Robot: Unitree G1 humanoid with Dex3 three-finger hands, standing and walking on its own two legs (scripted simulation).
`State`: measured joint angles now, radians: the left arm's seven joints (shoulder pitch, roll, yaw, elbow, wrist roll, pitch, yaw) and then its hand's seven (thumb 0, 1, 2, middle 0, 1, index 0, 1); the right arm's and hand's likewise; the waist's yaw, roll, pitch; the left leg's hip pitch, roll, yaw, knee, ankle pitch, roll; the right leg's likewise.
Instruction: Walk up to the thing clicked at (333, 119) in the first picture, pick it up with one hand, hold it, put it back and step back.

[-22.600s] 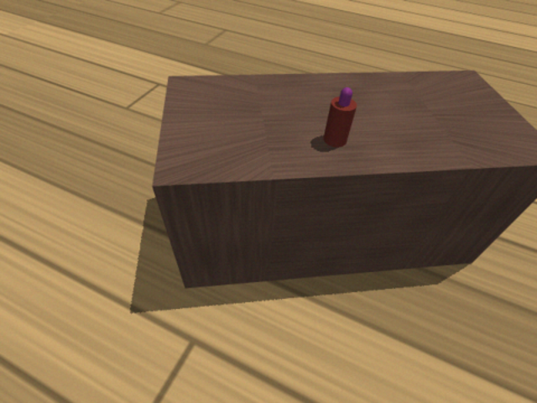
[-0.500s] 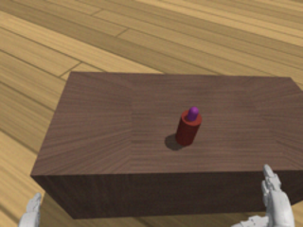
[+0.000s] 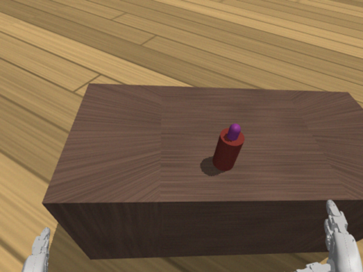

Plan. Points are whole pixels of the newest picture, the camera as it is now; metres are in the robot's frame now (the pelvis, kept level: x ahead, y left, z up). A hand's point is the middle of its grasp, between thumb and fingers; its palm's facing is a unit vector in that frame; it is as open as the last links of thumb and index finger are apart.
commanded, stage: home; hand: right
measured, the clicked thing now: (229, 145) +0.50 -0.18 -0.05
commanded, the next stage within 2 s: none
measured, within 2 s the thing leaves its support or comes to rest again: neither
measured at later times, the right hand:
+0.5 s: hand (255, 261) +0.18 -0.18 -0.07, palm faces +0.08 +0.97 -0.21, open 17.4 cm
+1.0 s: hand (258, 261) +0.17 -0.19 -0.07, palm faces +0.11 +0.96 -0.27, open 17.4 cm
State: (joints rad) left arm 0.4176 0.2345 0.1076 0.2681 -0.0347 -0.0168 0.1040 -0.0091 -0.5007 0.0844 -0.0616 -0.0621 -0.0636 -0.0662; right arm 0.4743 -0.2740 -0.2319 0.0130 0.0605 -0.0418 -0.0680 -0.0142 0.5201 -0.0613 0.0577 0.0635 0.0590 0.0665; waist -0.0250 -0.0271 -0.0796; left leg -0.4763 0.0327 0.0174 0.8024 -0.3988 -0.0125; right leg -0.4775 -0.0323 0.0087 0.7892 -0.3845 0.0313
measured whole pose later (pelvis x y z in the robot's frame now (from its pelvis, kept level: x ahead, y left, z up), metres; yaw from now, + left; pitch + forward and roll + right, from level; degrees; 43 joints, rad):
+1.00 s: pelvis +0.00 -0.01 -0.01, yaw +1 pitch +7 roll +1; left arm 0.28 0.21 0.00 0.50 -0.03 -0.05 0.12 0.01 0.90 0.90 -0.20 -0.29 -0.21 -0.30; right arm 0.45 -0.19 0.00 0.08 0.02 0.13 -0.14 -0.01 0.53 -0.06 0.06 0.06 0.06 0.06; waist 0.02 -0.03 -0.09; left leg -0.56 0.02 0.02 0.88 -0.43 -0.02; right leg -0.59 -0.05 0.02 0.92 -0.45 0.02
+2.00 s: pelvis +0.00 -0.01 -0.02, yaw +0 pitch +7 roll +2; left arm 0.27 0.21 -0.01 0.52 -0.01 -0.12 0.15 0.01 0.90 0.90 -0.20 -0.30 -0.21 -0.30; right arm 0.46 -0.19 0.00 0.02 0.01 0.22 -0.15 -0.01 0.54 -0.05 0.06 0.05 0.06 0.06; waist 0.02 -0.03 -0.09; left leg -0.57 0.02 0.03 0.89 -0.43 -0.02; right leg -0.60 -0.05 0.02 0.93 -0.45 0.02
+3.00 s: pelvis +0.00 -0.02 +0.03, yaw +0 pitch -3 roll +0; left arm 0.19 0.33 0.02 1.05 0.02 -0.01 0.00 0.01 0.91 0.90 -0.20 -0.30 -0.21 -0.30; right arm 0.23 -0.33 0.00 1.02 -0.03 -0.01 -0.01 -0.01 0.49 -0.09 0.08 0.08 0.08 0.08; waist 0.00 0.01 0.03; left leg -0.19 0.05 0.01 0.51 -0.27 -0.03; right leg -0.20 -0.02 -0.01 0.52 -0.27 0.00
